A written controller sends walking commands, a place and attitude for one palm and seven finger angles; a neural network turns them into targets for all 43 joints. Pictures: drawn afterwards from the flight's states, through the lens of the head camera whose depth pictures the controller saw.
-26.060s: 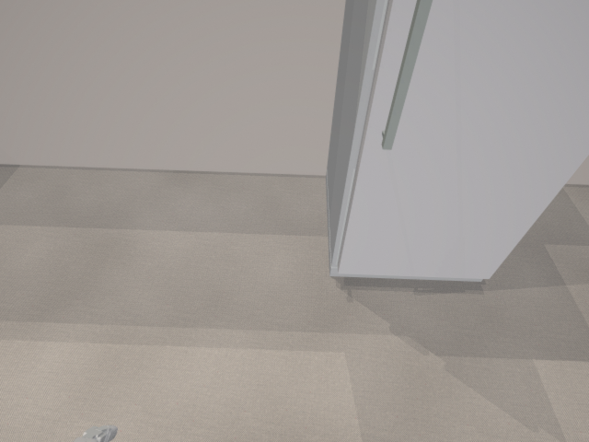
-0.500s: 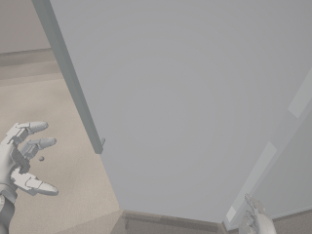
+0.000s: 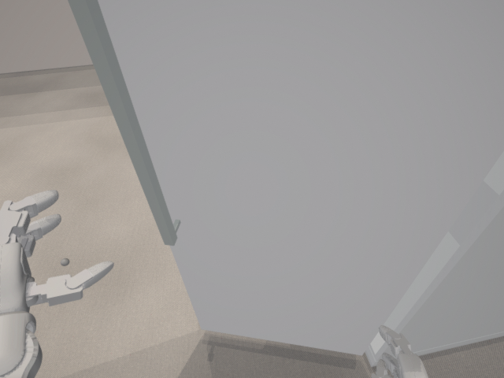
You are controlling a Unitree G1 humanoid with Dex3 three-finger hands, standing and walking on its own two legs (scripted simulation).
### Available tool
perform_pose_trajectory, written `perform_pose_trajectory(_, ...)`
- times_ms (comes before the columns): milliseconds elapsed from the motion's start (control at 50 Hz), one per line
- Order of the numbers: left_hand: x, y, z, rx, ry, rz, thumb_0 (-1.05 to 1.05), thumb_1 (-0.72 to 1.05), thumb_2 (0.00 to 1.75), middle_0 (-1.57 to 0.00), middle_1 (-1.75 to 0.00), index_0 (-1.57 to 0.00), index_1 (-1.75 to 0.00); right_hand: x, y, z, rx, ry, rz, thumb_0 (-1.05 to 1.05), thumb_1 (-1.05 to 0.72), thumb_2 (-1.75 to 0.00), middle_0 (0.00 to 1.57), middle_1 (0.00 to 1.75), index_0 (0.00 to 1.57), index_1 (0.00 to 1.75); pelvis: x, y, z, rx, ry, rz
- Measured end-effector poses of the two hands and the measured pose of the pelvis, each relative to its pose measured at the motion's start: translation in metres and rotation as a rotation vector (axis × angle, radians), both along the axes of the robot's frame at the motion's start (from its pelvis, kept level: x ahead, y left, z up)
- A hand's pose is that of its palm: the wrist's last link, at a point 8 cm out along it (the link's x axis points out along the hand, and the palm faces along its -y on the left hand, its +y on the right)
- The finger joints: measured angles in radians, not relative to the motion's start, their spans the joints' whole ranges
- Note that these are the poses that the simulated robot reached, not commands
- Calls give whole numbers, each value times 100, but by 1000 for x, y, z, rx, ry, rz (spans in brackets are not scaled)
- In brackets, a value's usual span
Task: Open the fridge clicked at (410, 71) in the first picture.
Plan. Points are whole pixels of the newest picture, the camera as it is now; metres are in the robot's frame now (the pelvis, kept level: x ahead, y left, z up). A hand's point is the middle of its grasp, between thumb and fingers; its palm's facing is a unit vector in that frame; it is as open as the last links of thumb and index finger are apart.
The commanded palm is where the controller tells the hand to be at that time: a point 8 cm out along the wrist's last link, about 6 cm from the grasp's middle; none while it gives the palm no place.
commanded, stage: draw the hand back to the body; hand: left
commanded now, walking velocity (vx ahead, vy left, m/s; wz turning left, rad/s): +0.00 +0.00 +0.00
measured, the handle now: (141, 138) +0.40 +0.24 +0.20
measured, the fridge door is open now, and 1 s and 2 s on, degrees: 70 70 70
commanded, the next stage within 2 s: step back with the hand held close in 0.70 s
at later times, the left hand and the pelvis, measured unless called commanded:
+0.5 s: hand (55, 266) +0.19 +0.27 +0.15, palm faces +0.51 -0.79 -0.35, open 7.6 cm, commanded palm +0.14 +0.31 +0.17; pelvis +0.00 +0.00 +0.00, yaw +0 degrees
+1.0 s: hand (58, 271) +0.18 +0.27 +0.16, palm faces +0.45 -0.79 -0.42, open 7.4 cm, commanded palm +0.12 +0.30 +0.17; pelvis -0.02 +0.00 +0.00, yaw +0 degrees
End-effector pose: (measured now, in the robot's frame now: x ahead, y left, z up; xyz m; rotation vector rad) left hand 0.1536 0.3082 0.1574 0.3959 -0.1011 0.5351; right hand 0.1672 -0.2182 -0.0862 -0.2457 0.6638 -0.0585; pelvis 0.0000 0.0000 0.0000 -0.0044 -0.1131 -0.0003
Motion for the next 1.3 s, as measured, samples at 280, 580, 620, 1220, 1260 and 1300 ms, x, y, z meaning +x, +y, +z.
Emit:
perform_pose_trajectory(280,-3,-1,13,44,-18,-42,0,52,72,-22,-53,-22,-53,12,-1,9,1,-26,-21,1,-90,-89,21,30,20,30,6,6,1,-2,-6,-10)
perform_pose_trajectory(580,-16,-2,12,30,-31,-23,1,86,88,-21,-32,-21,-32,7,1,10,3,-26,-5,1,-90,-89,20,30,20,30,-2,2,1,-4,-18,-4)
perform_pose_trajectory(620,-17,-2,12,31,-31,-24,1,88,89,-21,-32,-21,-31,5,1,10,5,-23,-6,1,-90,-89,21,30,20,30,-3,2,1,-4,-20,-4)
perform_pose_trajectory(1220,-43,6,13,170,17,-105,1,89,90,-21,-31,-21,-30,-50,-2,-1,-18,53,-115,1,-90,-89,20,30,20,30,-46,19,-10,-8,97,-15)
perform_pose_trajectory(1260,-49,10,14,174,1,-93,1,89,90,-21,-31,-21,-30,-57,0,-3,-20,57,-111,1,-90,-89,20,30,20,30,-52,20,-11,-10,99,-15)
perform_pose_trajectory(1300,-55,12,13,175,-14,-85,1,89,90,-21,-31,-21,-30,-64,3,-5,-22,62,-108,1,-90,-89,20,30,20,30,-58,22,-13,-13,102,-13)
